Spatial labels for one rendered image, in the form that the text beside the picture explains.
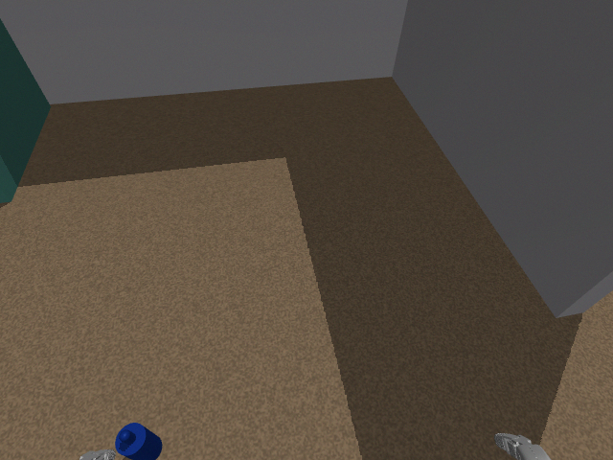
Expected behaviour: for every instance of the right robot hand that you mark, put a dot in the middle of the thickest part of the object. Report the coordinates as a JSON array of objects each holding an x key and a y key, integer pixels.
[{"x": 520, "y": 447}]

